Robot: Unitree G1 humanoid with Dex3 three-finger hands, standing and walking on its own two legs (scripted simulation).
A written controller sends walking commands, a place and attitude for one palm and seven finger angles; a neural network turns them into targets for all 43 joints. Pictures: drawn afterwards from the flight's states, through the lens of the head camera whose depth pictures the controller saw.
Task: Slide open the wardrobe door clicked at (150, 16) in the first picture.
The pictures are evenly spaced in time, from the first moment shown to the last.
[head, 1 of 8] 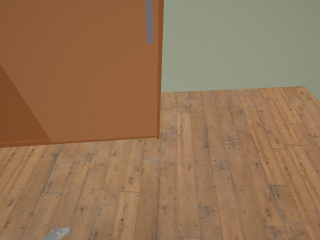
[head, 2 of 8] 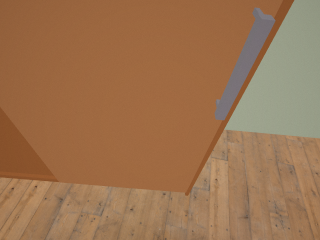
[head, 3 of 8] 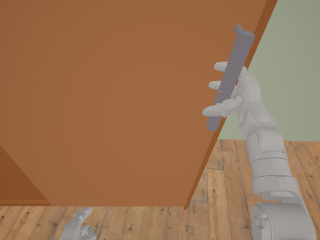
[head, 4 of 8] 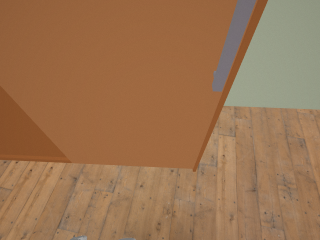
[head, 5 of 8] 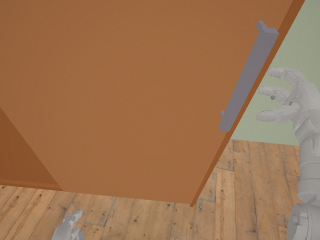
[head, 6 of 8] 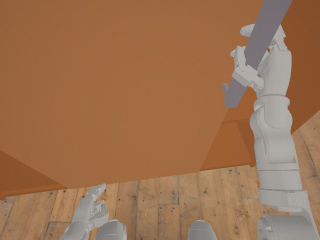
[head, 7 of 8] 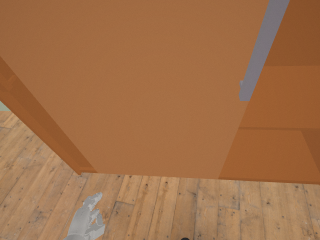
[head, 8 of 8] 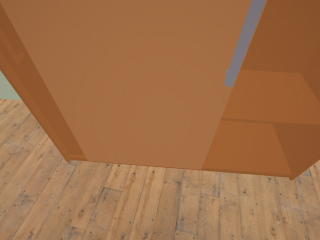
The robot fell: no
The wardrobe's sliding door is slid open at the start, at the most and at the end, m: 0.00 0.61 0.61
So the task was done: yes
